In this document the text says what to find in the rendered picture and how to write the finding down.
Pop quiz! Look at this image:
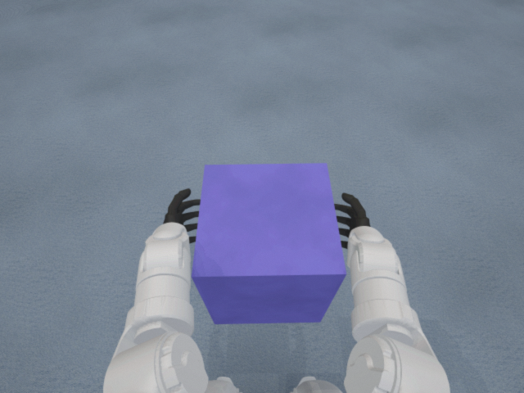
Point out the robot right hand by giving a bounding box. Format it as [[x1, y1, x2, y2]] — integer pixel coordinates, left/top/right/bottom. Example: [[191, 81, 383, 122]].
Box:
[[334, 193, 371, 249]]

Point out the left robot shin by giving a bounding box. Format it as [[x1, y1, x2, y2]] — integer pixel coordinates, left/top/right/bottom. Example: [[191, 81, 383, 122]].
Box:
[[217, 377, 233, 384]]

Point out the robot right upper arm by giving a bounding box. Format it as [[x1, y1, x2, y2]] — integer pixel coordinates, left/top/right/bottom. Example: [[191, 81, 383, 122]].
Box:
[[344, 334, 450, 393]]

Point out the robot left upper arm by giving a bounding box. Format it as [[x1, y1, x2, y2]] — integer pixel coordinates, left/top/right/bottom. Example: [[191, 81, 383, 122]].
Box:
[[104, 331, 208, 393]]

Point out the robot right forearm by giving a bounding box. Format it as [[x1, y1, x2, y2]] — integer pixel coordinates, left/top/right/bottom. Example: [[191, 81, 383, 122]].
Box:
[[347, 226, 438, 360]]

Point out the robot left hand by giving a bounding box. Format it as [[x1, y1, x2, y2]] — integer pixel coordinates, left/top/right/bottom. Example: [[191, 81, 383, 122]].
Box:
[[163, 188, 201, 244]]

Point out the robot left forearm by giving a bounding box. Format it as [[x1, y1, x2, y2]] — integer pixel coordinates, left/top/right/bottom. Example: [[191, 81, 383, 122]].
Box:
[[103, 223, 194, 393]]

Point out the robot shin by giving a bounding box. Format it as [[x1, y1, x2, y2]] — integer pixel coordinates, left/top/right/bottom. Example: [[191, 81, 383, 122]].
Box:
[[298, 377, 316, 386], [217, 377, 233, 384]]

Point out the right robot shin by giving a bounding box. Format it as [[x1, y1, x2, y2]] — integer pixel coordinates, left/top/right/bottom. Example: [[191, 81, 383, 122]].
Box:
[[298, 377, 316, 386]]

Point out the carton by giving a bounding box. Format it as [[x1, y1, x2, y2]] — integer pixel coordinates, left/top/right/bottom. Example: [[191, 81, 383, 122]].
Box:
[[192, 163, 346, 324]]

